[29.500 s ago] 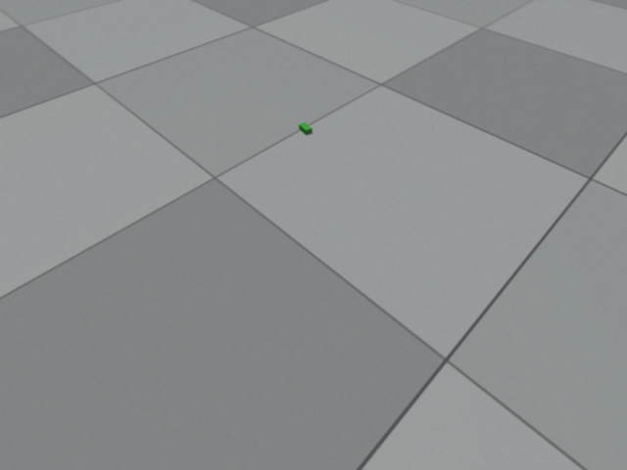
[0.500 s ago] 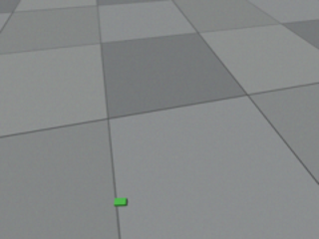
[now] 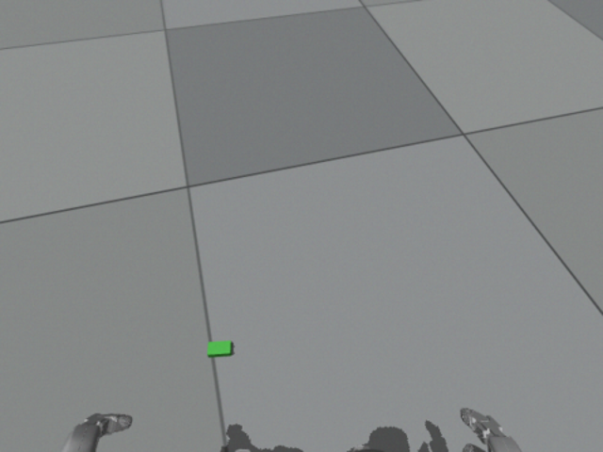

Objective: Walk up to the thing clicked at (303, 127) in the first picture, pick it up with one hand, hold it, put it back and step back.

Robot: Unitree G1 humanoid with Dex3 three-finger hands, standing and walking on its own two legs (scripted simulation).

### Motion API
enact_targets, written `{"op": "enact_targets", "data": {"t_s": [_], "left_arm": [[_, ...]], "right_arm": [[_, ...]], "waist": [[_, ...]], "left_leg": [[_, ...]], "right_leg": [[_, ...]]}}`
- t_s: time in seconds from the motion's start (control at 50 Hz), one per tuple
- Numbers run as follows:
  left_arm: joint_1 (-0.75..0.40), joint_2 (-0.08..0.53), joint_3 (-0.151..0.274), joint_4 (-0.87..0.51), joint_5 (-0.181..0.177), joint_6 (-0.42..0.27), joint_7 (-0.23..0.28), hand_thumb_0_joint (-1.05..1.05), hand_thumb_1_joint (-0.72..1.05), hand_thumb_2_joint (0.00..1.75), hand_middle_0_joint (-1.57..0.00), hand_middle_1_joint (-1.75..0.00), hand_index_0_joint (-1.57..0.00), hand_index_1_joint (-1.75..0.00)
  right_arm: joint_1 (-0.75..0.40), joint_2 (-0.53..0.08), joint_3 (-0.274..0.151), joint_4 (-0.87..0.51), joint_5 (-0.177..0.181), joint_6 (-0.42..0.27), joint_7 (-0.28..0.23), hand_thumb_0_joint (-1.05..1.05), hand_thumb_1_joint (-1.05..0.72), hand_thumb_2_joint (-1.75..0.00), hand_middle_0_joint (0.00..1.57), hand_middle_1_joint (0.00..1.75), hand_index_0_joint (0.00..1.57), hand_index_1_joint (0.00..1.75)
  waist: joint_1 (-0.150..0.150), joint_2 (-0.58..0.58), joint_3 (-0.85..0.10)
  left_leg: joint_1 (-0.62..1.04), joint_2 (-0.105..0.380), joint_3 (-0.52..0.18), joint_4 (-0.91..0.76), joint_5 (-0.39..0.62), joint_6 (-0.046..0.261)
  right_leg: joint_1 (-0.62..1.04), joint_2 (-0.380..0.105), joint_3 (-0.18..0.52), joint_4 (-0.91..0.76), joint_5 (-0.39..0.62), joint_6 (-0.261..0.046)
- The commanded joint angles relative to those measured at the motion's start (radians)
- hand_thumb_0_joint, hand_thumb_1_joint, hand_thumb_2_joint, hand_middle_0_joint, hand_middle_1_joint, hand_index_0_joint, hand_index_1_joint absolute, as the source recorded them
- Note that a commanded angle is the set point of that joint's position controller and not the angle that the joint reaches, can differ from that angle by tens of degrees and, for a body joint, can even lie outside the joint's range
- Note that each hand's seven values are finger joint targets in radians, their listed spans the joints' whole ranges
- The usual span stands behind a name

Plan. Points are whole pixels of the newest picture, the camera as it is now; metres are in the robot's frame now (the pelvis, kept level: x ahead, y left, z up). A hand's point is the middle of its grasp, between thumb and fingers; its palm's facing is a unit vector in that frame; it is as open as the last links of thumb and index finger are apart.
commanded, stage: rise first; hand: left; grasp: from above
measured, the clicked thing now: (219, 349) +0.47 +0.24 -0.73
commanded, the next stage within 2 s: none
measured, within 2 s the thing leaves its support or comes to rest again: neither
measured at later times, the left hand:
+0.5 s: hand out of the picture +0.13 +0.26 -0.19, palm faces -0.15 -0.87 -0.47, open 12.7 cm
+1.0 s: hand (147, 430) +0.21 +0.29 -0.34, palm faces -0.41 -0.57 -0.71, open 12.6 cm
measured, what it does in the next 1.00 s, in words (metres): lowers itself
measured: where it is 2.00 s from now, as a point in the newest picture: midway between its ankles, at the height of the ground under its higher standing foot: outside the picture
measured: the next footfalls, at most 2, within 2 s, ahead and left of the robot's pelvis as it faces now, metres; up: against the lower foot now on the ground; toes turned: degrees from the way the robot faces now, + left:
none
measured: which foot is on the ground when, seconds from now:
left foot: down 0.00-1.00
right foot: down 0.00-1.00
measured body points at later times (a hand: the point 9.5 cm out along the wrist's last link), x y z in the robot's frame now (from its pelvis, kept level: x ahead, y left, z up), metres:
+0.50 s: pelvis +0.00 +0.01 -0.06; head +0.10 +0.02 +0.38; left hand +0.14 +0.30 -0.16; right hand +0.18 -0.24 -0.15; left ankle +0.00 +0.12 -0.71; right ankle +0.00 -0.13 -0.71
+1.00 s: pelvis -0.05 +0.00 -0.20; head +0.12 +0.01 +0.22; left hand +0.23 +0.32 -0.30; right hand +0.14 -0.27 -0.30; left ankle +0.00 +0.12 -0.71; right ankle +0.00 -0.13 -0.71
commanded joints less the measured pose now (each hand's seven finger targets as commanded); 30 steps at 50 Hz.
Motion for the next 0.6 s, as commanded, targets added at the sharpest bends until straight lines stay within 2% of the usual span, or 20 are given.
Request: {"op": "enact_targets", "data": {"t_s": [0.0, 0.02, 0.06, 0.12, 0.14, 0.2, 0.22, 0.24, 0.28, 0.32, 0.34, 0.36, 0.38, 0.4, 0.42, 0.48, 0.5, 0.54, 0.56, 0.58], "left_arm": [[-0.019, 0.208, 0.056, -0.274, 0.027, -0.016, 0.016, 0.0, -0.34, 0.77, -0.35, -0.8, -0.34, -0.82], [0.034, 0.188, 0.048, -0.251, 0.034, -0.008, 0.014, 0.0, -0.34, 0.77, -0.35, -0.81, -0.34, -0.82], [0.056, 0.196, 0.051, -0.338, 0.039, -0.002, 0.016, 0.0, -0.34, 0.76, -0.35, -0.8, -0.34, -0.82], [0.096, 0.185, 0.036, -0.433, 0.048, 0.017, 0.016, 0.0, -0.34, 0.78, -0.33, -0.81, -0.32, -0.82], [0.167, 0.175, 0.041, -0.372, 0.056, 0.036, 0.018, 0.0, -0.33, 0.77, -0.33, -0.8, -0.32, -0.81], [0.146, 0.192, 0.04, -0.524, 0.064, 0.05, 0.023, 0.0, -0.33, 0.77, -0.32, -0.81, -0.31, -0.82], [0.218, 0.171, 0.036, -0.459, 0.07, 0.064, 0.024, 0.0, -0.32, 0.76, -0.33, -0.8, -0.32, -0.81], [0.208, 0.17, 0.032, -0.49, 0.072, 0.071, 0.025, 0.0, -0.31, 0.75, -0.33, -0.8, -0.33, -0.81], [0.212, 0.171, 0.028, -0.569, 0.074, 0.078, 0.027, 0.0, -0.3, 0.73, -0.35, -0.8, -0.35, -0.8], [0.264, 0.166, 0.038, -0.51, 0.085, 0.099, 0.031, 0.0, -0.31, 0.74, -0.34, -0.81, -0.34, -0.81], [0.262, 0.167, 0.035, -0.56, 0.085, 0.099, 0.031, 0.0, -0.31, 0.74, -0.34, -0.8, -0.34, -0.8], [0.261, 0.164, 0.026, -0.595, 0.088, 0.099, 0.03, 0.0, -0.28, 0.73, -0.34, -0.79, -0.35, -0.79], [0.276, 0.172, 0.038, -0.571, 0.093, 0.104, 0.031, 0.0, -0.28, 0.72, -0.35, -0.8, -0.35, -0.8], [0.251, 0.176, 0.029, -0.63, 0.097, 0.101, 0.032, 0.0, -0.28, 0.72, -0.34, -0.81, -0.34, -0.8], [0.289, 0.165, 0.026, -0.589, 0.101, 0.105, 0.034, 0.0, -0.29, 0.73, -0.34, -0.8, -0.34, -0.8], [0.306, 0.177, 0.034, -0.623, 0.104, 0.101, 0.036, 0.0, -0.3, 0.73, -0.35, -0.79, -0.35, -0.79], [0.282, 0.174, 0.029, -0.657, 0.106, 0.095, 0.037, 0.0, -0.31, 0.73, -0.35, -0.79, -0.35, -0.79], [0.323, 0.168, 0.034, -0.644, 0.112, 0.091, 0.038, 0.0, -0.31, 0.73, -0.37, -0.77, -0.36, -0.78], [0.335, 0.175, 0.036, -0.621, 0.113, 0.093, 0.037, 0.0, -0.3, 0.73, -0.37, -0.77, -0.37, -0.77], [0.259, 0.198, 0.037, -0.683, 0.122, 0.081, 0.039, 0.0, -0.32, 0.74, -0.37, -0.76, -0.36, -0.77]], "right_arm": [[-0.015, -0.16, -0.071, -0.16, -0.004, -0.072, -0.02, 0.0, -0.91, -0.9, 0.2, 0.3, 0.2, 0.3], [-0.014, -0.153, -0.066, -0.164, -0.005, -0.079, -0.022, 0.0, -0.92, -0.9, 0.2, 0.3, 0.2, 0.3], [-0.006, -0.155, -0.071, -0.171, -0.007, -0.088, -0.028, 0.0, -0.92, -0.9, 0.2, 0.3, 0.2, 0.3], [-0.018, -0.158, -0.075, -0.197, -0.01, -0.101, -0.031, 0.0, -0.91, -0.9, 0.2, 0.3, 0.2, 0.3], [-0.005, -0.153, -0.071, -0.181, -0.01, -0.102, -0.031, 0.0, -0.9, -0.9, 0.2, 0.3, 0.2, 0.3], [-0.023, -0.156, -0.073, -0.214, -0.014, -0.11, -0.03, 0.0, -0.9, -0.9, 0.2, 0.3, 0.2, 0.3], [-0.006, -0.154, -0.073, -0.195, -0.015, -0.109, -0.03, 0.0, -0.9, -0.9, 0.2, 0.3, 0.2, 0.3], [-0.025, -0.152, -0.071, -0.213, -0.015, -0.111, -0.029, 0.0, -0.9, -0.9, 0.2, 0.3, 0.2, 0.3], [-0.036, -0.149, -0.068, -0.243, -0.017, -0.12, -0.031, 0.0, -0.91, -0.9, 0.2, 0.3, 0.2, 0.3], [-0.021, -0.146, -0.068, -0.227, -0.016, -0.12, -0.028, 0.0, -0.92, -0.9, 0.2, 0.3, 0.2, 0.3], [-0.029, -0.142, -0.067, -0.242, -0.018, -0.121, -0.028, 0.0, -0.91, -0.9, 0.2, 0.3, 0.2, 0.3], [-0.036, -0.143, -0.068, -0.257, -0.019, -0.124, -0.029, 0.0, -0.9, -0.9, 0.2, 0.3, 0.2, 0.3], [-0.022, -0.146, -0.069, -0.237, -0.021, -0.124, -0.028, 0.0, -0.91, -0.9, 0.2, 0.3, 0.2, 0.3], [-0.047, -0.145, -0.067, -0.272, -0.019, -0.13, -0.029, 0.0, -0.9, -0.9, 0.2, 0.3, 0.2, 0.3], [-0.024, -0.142, -0.069, -0.251, -0.019, -0.129, -0.028, 0.0, -0.91, -0.9, 0.2, 0.3, 0.2, 0.3], [-0.025, -0.141, -0.066, -0.252, -0.02, -0.134, -0.027, 0.0, -0.92, -0.9, 0.2, 0.3, 0.2, 0.3], [-0.055, -0.14, -0.065, -0.283, -0.018, -0.139, -0.027, 0.0, -0.92, -0.9, 0.2, 0.3, 0.2, 0.3], [-0.054, -0.139, -0.065, -0.285, -0.018, -0.141, -0.025, 0.0, -0.93, -0.9, 0.2, 0.3, 0.2, 0.3], [-0.043, -0.143, -0.068, -0.264, -0.018, -0.139, -0.022, 0.0, -0.93, -0.91, 0.2, 0.3, 0.2, 0.3], [-0.061, -0.147, -0.067, -0.291, -0.017, -0.145, -0.024, 0.0, -0.93, -0.91, 0.2, 0.3, 0.2, 0.3]], "waist": [[0.013, 0.05, -0.226], [0.006, 0.044, -0.217], [0.008, 0.061, -0.265], [0.002, 0.064, -0.277], [0.001, 0.053, -0.254], [0.008, 0.087, -0.291], [0.006, 0.073, -0.283], [0.005, 0.07, -0.259], [0.004, 0.089, -0.298], [0.002, 0.053, -0.269], [0.009, 0.07, -0.278], [0.007, 0.09, -0.302], [0.008, 0.093, -0.304], [0.005, 0.095, -0.323], [-0.003, 0.07, -0.317], [0.002, 0.092, -0.336], [0.0, 0.084, -0.346], [0.013, 0.085, -0.348], [0.009, 0.08, -0.332], [-0.004, 0.088, -0.343]], "left_leg": [[0.033, -0.015, 0.0, 0.003, 0.189, 0.004], [0.018, -0.013, -0.002, 0.023, 0.205, 0.004], [0.024, -0.005, -0.007, 0.056, 0.262, 0.0], [0.012, 0.003, -0.023, 0.094, 0.299, -0.001], [-0.01, 0.004, -0.022, 0.103, 0.293, -0.001], [-0.024, 0.01, -0.036, 0.134, 0.326, -0.003], [-0.037, 0.011, -0.038, 0.143, 0.322, -0.004], [-0.075, 0.006, -0.034, 0.153, 0.287, -0.002], [-0.07, 0.01, -0.04, 0.172, 0.308, -0.004], [-0.131, 0.002, -0.036, 0.19, 0.244, 0.001], [-0.135, 0.003, -0.037, 0.194, 0.234, -0.001], [-0.123, 0.004, -0.037, 0.204, 0.247, -0.002], [-0.127, 0.009, -0.046, 0.209, 0.259, -0.005], [-0.133, 0.007, -0.045, 0.229, 0.276, -0.003], [-0.155, 0.003, -0.04, 0.246, 0.269, 0.0], [-0.172, 0.004, -0.04, 0.277, 0.288, 0.0], [-0.184, 0.004, -0.049, 0.283, 0.273, 0.0], [-0.205, 0.0, -0.047, 0.297, 0.256, -0.001], [-0.231, 0.001, -0.05, 0.305, 0.224, 0.001], [-0.247, 0.0, -0.052, 0.317, 0.196, 0.002]], "right_leg": [[0.001, 0.02, -0.018, 0.009, 0.158, -0.028], [-0.013, 0.019, -0.019, 0.028, 0.173, -0.027], [-0.032, 0.021, -0.019, 0.068, 0.216, -0.029], [-0.075, 0.024, -0.028, 0.106, 0.22, -0.029], [-0.086, 0.026, -0.028, 0.116, 0.21, -0.028], [-0.114, 0.025, -0.034, 0.154, 0.214, -0.034], [-0.13, 0.027, -0.034, 0.163, 0.203, -0.034], [-0.143, 0.026, -0.033, 0.168, 0.189, -0.033], [-0.151, 0.027, -0.037, 0.193, 0.2, -0.034], [-0.166, 0.026, -0.033, 0.196, 0.167, -0.032], [-0.179, 0.026, -0.031, 0.208, 0.156, -0.034], [-0.187, 0.027, -0.032, 0.222, 0.16, -0.035], [-0.2, 0.027, -0.036, 0.237, 0.154, -0.036], [-0.21, 0.028, -0.037, 0.249, 0.171, -0.036], [-0.214, 0.028, -0.035, 0.252, 0.175, -0.033], [-0.246, 0.029, -0.036, 0.289, 0.18, -0.035], [-0.26, 0.03, -0.038, 0.301, 0.167, -0.036], [-0.274, 0.029, -0.038, 0.319, 0.154, -0.038], [-0.294, 0.028, -0.038, 0.328, 0.133, -0.038], [-0.307, 0.03, -0.036, 0.338, 0.124, -0.037]]}}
